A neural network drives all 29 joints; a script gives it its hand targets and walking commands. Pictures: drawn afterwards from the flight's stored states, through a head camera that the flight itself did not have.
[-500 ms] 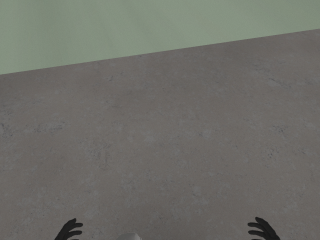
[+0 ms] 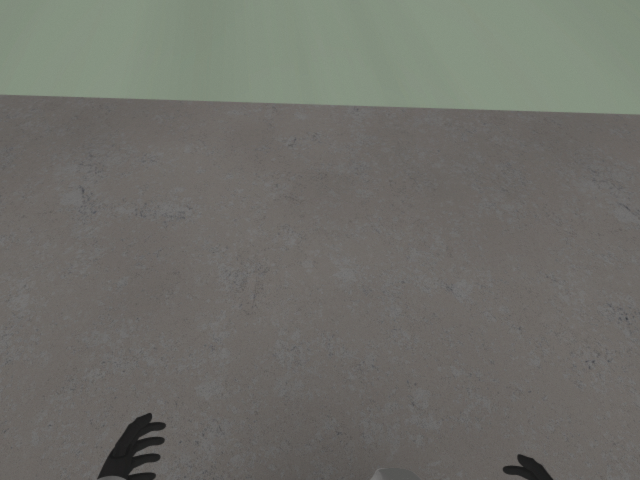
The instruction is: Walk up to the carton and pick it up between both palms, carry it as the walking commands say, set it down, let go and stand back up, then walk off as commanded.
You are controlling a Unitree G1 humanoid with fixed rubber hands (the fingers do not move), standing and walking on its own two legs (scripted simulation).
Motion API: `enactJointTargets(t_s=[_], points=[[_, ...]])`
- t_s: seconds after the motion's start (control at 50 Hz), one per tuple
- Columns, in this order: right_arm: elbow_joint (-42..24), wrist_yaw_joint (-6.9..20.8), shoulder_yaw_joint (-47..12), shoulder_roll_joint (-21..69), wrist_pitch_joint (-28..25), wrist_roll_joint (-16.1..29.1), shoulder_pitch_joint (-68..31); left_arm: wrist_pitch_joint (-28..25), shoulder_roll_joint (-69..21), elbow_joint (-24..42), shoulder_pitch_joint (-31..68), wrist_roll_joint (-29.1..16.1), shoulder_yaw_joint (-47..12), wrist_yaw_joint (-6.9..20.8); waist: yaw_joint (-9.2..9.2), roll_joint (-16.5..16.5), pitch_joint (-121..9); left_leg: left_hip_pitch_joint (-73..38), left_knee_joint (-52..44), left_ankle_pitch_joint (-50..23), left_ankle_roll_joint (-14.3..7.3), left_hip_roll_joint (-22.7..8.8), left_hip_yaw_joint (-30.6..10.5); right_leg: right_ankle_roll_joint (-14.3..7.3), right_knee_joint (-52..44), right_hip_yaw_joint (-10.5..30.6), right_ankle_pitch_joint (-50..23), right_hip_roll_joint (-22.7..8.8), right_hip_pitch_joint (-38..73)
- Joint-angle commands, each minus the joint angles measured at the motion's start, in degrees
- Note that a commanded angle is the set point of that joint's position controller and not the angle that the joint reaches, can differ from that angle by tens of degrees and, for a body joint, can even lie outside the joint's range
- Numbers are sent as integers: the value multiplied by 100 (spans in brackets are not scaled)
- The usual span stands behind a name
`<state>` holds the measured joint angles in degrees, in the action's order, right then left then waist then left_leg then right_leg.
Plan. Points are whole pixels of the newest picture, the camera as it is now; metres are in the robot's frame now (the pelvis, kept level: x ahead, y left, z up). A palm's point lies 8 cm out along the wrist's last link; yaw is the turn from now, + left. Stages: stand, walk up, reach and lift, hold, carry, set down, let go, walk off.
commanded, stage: stand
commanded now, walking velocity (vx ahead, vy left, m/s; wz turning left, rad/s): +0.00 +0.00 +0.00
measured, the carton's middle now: out of the picture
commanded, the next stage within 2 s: none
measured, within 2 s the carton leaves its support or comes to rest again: neither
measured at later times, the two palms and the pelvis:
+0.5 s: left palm out of the picture +0.01 +0.26 -0.12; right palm out of the picture +0.12 -0.24 -0.11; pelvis -0.02 -0.01 +0.00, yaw +7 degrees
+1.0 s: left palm out of the picture -0.04 +0.24 -0.13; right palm out of the picture +0.03 -0.24 -0.13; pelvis -0.02 +0.00 +0.01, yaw +7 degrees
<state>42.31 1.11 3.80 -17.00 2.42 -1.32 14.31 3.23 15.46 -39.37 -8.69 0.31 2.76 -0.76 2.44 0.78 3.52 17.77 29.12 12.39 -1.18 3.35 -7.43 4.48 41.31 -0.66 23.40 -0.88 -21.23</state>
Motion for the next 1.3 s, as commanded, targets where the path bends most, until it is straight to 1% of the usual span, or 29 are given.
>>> enactJointTargets(t_s=[0.0, 0.02, 0.04, 0.06, 0.08, 0.1, 0.12, 0.14, 0.16, 0.18, 0.22, 0.26, 0.28, 0.32, 0.34, 0.36, 0.38, 0.4, 0.42, 0.44, 0.46, 0.48, 0.5, 0.54, 0.58, 0.62, 0.76, 1.0, 1.28], points=[[-341, -11, 239, -926, -52, 49, -255, -162, 349, 224, -576, -22, 106, -100, -370, 811, -686, -231, -363, -1804, -481, -1198, -1564, -108, -1482, -95, -586, 161, 933], [-334, -43, 188, -734, -81, 93, -166, -230, 526, 175, -771, 48, 147, -143, -409, 576, -815, 183, -140, -1095, -193, -986, -1449, -204, -2054, 99, -1028, -214, 1637], [-345, -76, 112, -316, -94, 104, 34, -299, 883, 205, -933, 122, 195, -164, -391, -472, -963, 847, 825, 255, 74, -478, -911, -403, -2693, 1335, -532, -1567, 2266], [-466, -123, 108, -275, -64, 67, 23, -264, 1525, 312, -550, 127, 310, -109, -365, -1814, -574, 1500, 1853, 2103, 276, 325, 108, -1157, -2909, 2448, -1048, -2697, 1477], [-384, -116, 219, -740, -23, -97, -106, -261, 1124, 271, -600, 138, 228, -63, -399, -1063, -366, 1264, 2793, 2090, 307, -21, -85, -1405, -2818, 2222, -1484, -2596, 1009], [-275, -62, 237, -652, 1, -71, -25, -291, 805, 279, -357, 108, 124, -34, -206, -865, -170, 1155, 3109, 1754, 306, -35, -166, -1351, -2754, 1729, -1708, -2208, 748], [-123, -17, 221, -556, 9, -17, 211, -303, 637, 313, 1, 125, 78, -27, -25, -839, -109, 1016, 3297, 1349, 369, -79, -89, -1177, -2668, 1182, -1976, -1795, 651], [-52, 33, 208, -516, 20, -5, 284, -331, 594, 308, 149, 109, 72, -58, 19, -999, -184, 1011, 3431, 1106, 439, -49, 20, -1109, -2551, 842, -2387, -1550, 791], [33, 60, 179, -446, 20, 15, 356, -341, 577, 271, 115, 104, 75, -74, -15, -1095, -283, 960, 3373, 1069, 526, -20, 134, -1114, -2424, 558, -2880, -1371, 948], [49, 63, 145, -372, 24, 43, 265, -348, 549, 212, -2, 101, 65, -73, -93, -1084, -366, 879, 3138, 1081, 585, -9, 211, -1130, -2333, 403, -3161, -1285, 1086], [39, 47, 71, -253, 50, 78, -34, -358, 568, 79, -231, 103, 72, -71, -266, -1086, -424, 721, 2410, 1150, 647, -8, 343, -1169, -2172, 270, -3377, -1229, 1373], [34, 21, -14, -132, 86, 89, -259, -352, 680, -49, -423, 112, 102, -42, -417, -1217, -486, 351, 1564, 1313, 610, -48, 531, -1233, -2031, 260, -3363, -1256, 1496], [32, 3, -37, -138, 102, 87, -335, -332, 759, -121, -514, 115, 127, -22, -474, -1302, -495, 213, 1245, 1446, 575, -84, 716, -1306, -1966, 313, -3386, -1294, 1535], [85, -32, -62, -150, 98, 93, -293, -280, 866, -241, -640, 108, 168, 24, -477, -1377, -503, -86, 519, 1263, 458, -88, 901, -1373, -1813, 488, -3691, -1345, 1546], [177, -49, -84, -105, 71, 94, -140, -258, 871, -285, -622, 88, 177, 41, -364, -1276, -501, -416, -188, 792, 383, -93, 944, -1305, -1653, 465, -3872, -1307, 1449], [275, -67, -105, -91, 21, 69, 24, -242, 842, -317, -640, 55, 179, 58, -244, -1059, -502, -975, -1160, -162, 310, -177, 844, -1115, -1515, 414, -3814, -1260, 1161], [305, -102, -81, -297, -64, -13, 74, -273, 703, -308, -708, 22, 145, 89, -222, -757, -674, -1665, -1336, -704, 228, -545, 452, -811, -1459, 406, -3218, -1197, 725], [292, -126, -5, -774, -137, -63, 35, -321, 369, -192, -732, -23, 69, 138, -333, 341, -834, -2073, -1122, -1584, -70, -1574, -584, -484, -1065, -71, -2030, -732, 105], [348, -111, -49, -658, -171, 51, -180, -252, 136, -266, -632, -21, -24, 114, -342, 872, -651, -1094, -1113, -1892, -494, -1823, -664, -319, -1459, -288, -521, -452, 687], [319, -95, -152, -370, -198, 53, -517, -203, 259, -347, -575, 8, -17, 110, -389, 759, -477, -845, -1197, -1413, -479, -1614, -537, -280, -1628, -215, -619, -431, 943], [330, -103, -208, -271, -203, 75, -595, -204, 359, -411, -480, 53, 5, 136, -342, 689, -378, -769, -1262, -752, -308, -1348, -401, -284, -1796, -198, -1032, -395, 1031], [387, -140, -228, -262, -196, 81, -599, -218, 417, -473, -477, 75, 24, 161, -338, 739, -237, -683, -1312, -499, -193, -1162, -295, -286, -1868, -207, -1344, -414, 1106], [473, -177, -228, -271, -211, 90, -514, -235, 458, -546, -544, 113, 43, 171, -350, 708, -185, -631, -1317, -467, -127, -1052, -202, -294, -1938, -188, -1559, -480, 1202], [645, -210, -216, -275, -245, 81, -366, -298, 452, -748, -760, 105, 30, 139, -360, 473, -214, -765, -1248, -510, -78, -937, -68, -301, -2062, -154, -1696, -552, 1240], [784, -220, -211, -250, -265, 74, -293, -323, 420, -895, -801, 89, 15, 95, -340, 254, -157, -781, -1215, -501, -96, -915, -25, -311, -2134, -135, -1654, -573, 1207], [905, -226, -213, -219, -273, 70, -273, -322, 374, -1025, -813, 73, 0, 72, -339, 132, -92, -713, -1224, -416, -116, -893, -4, -325, -2173, -127, -1604, -585, 1205], [1324, -259, -203, -169, -317, 70, -145, -331, 268, -1480, -892, 62, -35, 20, -361, -75, -74, -601, -1256, -439, -139, -831, 57, -373, -2194, -82, -1620, -631, 1350], [1927, -318, -266, 43, -321, 66, 269, -318, 108, -2076, -964, 48, -104, -59, -349, -68, -16, -640, -1226, -640, -107, -753, 182, -443, -2196, -34, -1608, -638, 1386], [2267, -358, -332, 265, -308, 57, 570, -323, -101, -2488, -1076, 39, -187, -108, -313, -85, 93, -645, -1172, -660, -81, -736, 245, -484, -2189, -10, -1569, -602, 1275]])
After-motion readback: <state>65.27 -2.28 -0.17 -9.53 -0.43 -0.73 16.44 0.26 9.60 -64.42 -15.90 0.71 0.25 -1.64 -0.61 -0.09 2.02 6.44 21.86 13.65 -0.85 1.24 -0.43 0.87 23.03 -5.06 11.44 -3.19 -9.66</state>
